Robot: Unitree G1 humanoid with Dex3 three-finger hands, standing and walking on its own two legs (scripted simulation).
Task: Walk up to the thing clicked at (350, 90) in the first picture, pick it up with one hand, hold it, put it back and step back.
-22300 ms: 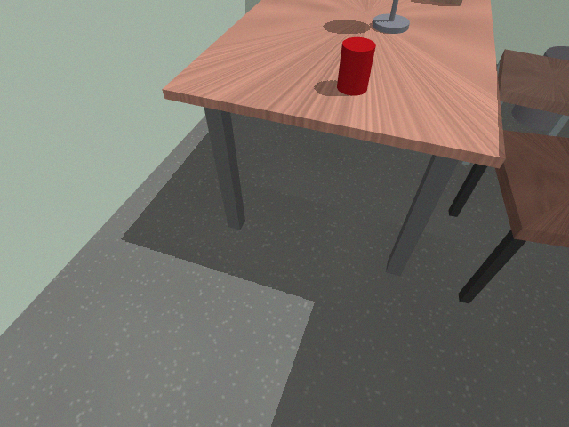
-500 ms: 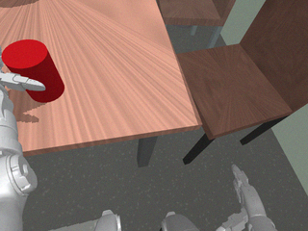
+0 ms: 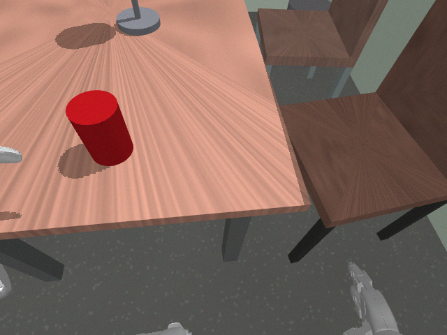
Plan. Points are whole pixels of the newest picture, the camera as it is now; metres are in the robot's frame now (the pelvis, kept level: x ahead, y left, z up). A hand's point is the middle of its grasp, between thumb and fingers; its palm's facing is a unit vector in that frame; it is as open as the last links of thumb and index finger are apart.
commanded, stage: sink last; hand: left
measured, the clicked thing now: (103, 130) +0.50 +0.22 +0.05
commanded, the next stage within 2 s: home in 0.90 s
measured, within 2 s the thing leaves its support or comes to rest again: neither
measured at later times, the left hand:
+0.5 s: hand out of the picture +0.23 +0.28 +0.15, palm faces +0.43 -0.82 -0.39, open 17.5 cm
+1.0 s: hand out of the picture +0.15 +0.26 +0.15, palm faces +0.46 -0.77 -0.45, open 17.5 cm
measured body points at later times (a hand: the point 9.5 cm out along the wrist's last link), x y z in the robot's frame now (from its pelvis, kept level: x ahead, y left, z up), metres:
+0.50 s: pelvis -0.01 +0.00 +0.01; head +0.01 -0.02 +0.46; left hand +0.20 +0.32 +0.17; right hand +0.15 -0.27 -0.06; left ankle +0.02 +0.11 -0.71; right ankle -0.05 -0.15 -0.71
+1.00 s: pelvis -0.03 -0.03 +0.02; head -0.03 -0.06 +0.47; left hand +0.12 +0.30 +0.18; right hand +0.14 -0.29 -0.05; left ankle +0.02 +0.11 -0.71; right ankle -0.05 -0.15 -0.71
